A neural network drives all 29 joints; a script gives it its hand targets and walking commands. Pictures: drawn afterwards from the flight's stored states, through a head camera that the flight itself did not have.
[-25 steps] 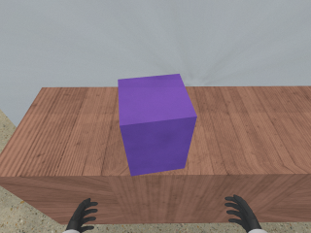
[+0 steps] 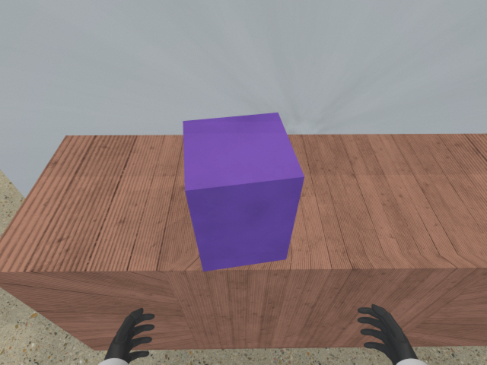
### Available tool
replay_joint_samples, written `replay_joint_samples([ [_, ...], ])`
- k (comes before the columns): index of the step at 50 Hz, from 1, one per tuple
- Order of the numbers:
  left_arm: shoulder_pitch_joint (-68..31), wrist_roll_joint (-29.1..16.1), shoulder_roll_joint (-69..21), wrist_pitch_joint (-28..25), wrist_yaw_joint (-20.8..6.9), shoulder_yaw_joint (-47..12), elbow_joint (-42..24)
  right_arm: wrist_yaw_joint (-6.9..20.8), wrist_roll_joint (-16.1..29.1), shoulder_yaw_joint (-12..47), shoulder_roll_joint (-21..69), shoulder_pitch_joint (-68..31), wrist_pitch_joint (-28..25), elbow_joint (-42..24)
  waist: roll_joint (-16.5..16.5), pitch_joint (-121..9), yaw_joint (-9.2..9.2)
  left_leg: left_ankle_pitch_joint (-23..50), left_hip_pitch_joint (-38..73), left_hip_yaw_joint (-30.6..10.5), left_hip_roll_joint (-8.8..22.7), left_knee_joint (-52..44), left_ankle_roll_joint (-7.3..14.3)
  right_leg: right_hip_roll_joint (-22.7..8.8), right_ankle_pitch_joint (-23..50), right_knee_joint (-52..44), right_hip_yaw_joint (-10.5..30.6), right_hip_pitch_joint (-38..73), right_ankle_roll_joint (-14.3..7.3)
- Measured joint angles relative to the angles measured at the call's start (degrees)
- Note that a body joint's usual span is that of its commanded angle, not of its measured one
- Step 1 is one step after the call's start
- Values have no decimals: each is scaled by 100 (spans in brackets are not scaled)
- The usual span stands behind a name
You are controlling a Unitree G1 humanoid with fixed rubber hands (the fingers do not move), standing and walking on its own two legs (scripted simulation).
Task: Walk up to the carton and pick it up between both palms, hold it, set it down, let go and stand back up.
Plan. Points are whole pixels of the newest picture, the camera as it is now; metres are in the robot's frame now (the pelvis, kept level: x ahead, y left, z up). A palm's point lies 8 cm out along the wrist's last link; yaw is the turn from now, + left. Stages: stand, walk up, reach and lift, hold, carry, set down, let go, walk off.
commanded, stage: stand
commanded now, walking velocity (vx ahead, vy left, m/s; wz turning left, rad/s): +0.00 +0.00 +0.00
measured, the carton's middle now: (238, 195) +0.43 +0.03 +0.02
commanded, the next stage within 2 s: none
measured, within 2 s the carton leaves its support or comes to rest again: neither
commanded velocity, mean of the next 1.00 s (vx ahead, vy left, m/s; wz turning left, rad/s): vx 0.00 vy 0.00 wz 0.00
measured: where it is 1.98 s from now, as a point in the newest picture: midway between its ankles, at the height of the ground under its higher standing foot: outside the picture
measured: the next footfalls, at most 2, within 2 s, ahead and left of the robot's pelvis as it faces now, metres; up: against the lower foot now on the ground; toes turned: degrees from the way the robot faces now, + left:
none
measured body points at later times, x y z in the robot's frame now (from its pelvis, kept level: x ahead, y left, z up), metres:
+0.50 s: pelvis -0.02 +0.01 +0.00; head -0.03 +0.02 +0.45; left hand +0.06 +0.27 -0.12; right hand +0.06 -0.24 -0.12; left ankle +0.01 +0.12 -0.74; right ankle -0.01 -0.09 -0.74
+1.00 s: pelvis -0.04 +0.03 -0.01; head -0.06 +0.04 +0.44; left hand -0.03 +0.29 -0.14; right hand +0.01 -0.23 -0.13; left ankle +0.01 +0.12 -0.74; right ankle -0.01 -0.09 -0.74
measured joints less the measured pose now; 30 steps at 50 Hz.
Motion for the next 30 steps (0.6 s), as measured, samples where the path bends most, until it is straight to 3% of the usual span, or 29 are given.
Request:
replay_joint_samples([
  [4,134,113,-17,-586,-39,94,420,-183,-18,9,-122,97,402,90,114,-204,-39,-160,-277,-65,42,349,28,29,-72,151,-62,-165,11],
  [8,363,126,48,-819,-92,203,767,-242,-50,-14,-190,348,624,211,160,-363,-50,-256,-326,-123,46,496,34,31,-135,202,-115,-150,17],
  [30,894,99,159,-915,-57,63,1592,-257,-47,147,-250,1023,760,586,162,-236,-51,-35,-414,-205,-93,468,153,-104,35,209,-208,-207,122],
])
